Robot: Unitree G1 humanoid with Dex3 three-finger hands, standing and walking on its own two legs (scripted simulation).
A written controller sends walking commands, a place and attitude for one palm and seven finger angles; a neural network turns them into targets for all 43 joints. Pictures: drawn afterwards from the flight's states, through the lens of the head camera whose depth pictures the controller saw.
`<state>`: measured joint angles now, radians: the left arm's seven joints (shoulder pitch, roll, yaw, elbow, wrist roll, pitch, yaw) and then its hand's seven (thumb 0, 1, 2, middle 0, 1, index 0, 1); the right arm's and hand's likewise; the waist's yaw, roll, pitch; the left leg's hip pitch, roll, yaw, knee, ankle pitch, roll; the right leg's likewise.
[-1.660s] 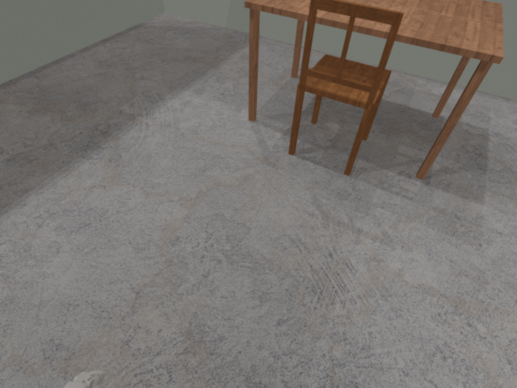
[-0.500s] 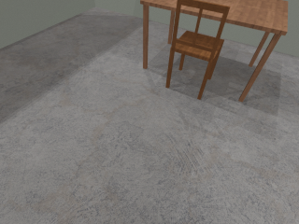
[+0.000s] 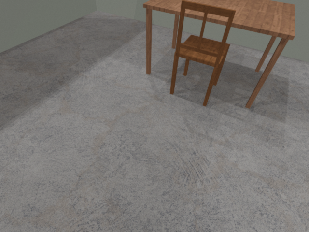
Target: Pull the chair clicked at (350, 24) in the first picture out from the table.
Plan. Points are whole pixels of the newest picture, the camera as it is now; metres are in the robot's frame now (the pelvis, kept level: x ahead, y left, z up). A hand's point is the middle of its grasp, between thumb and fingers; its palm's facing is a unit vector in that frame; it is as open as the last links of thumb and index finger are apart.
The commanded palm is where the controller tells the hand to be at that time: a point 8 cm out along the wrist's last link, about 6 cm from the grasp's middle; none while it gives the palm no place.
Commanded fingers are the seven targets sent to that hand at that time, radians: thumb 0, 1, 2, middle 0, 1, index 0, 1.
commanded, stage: walk to a spot facing it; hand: left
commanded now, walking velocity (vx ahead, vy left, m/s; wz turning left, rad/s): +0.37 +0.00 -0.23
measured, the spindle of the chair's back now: (202, 31) +1.47 -0.27 -0.10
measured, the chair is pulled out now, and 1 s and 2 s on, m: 0.00 0.00 0.00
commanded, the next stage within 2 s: turn to face it in 1.46 s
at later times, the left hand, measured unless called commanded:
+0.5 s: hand (114, 216) +0.21 +0.14 -0.18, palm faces -0.04 -0.98 -0.20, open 7.4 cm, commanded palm none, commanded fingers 0.00 0.90 0.90 -0.20 -0.30 -0.20 -0.30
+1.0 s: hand (116, 157) +0.42 +0.18 -0.19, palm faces -0.10 -0.98 -0.15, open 7.4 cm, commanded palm none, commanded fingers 0.00 0.90 0.90 -0.20 -0.30 -0.20 -0.30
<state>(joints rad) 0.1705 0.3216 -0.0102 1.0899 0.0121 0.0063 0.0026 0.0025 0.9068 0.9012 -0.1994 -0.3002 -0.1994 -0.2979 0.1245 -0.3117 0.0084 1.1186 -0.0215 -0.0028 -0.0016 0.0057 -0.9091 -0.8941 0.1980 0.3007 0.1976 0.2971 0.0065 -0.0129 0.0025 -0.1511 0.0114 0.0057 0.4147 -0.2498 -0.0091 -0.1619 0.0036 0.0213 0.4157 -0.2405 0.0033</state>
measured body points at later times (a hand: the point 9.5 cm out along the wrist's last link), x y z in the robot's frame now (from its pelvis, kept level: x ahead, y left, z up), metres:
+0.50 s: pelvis +0.16 -0.04 -0.02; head +0.18 -0.05 +0.43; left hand +0.21 +0.19 -0.17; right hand +0.06 -0.26 -0.17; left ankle +0.07 +0.10 -0.65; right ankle +0.14 -0.13 -0.74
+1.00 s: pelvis +0.39 +0.00 -0.01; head +0.41 +0.03 +0.44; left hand +0.43 +0.23 -0.18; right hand +0.41 -0.24 -0.14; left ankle +0.44 +0.06 -0.74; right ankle +0.33 -0.14 -0.63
